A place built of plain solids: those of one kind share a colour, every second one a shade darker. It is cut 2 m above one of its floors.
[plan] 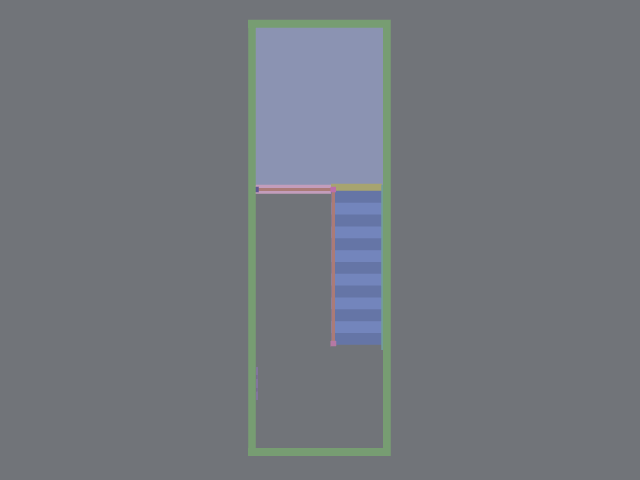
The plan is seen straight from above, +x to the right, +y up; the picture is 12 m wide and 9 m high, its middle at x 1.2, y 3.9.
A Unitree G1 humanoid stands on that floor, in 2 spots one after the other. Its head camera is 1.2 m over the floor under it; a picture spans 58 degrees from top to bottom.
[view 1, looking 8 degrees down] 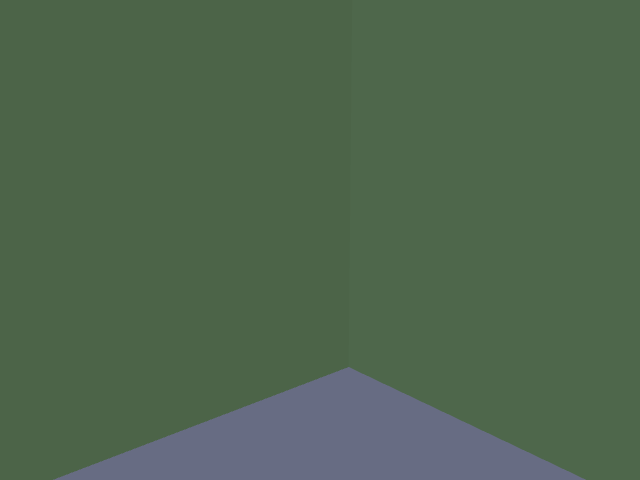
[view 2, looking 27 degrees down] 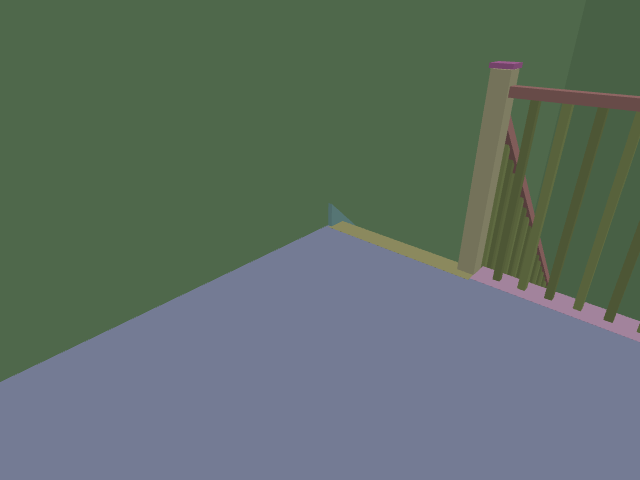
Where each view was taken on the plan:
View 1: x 1.91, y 6.04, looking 140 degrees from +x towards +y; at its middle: wall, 2.52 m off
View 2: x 0.70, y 6.88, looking -48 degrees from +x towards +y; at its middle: upper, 2.64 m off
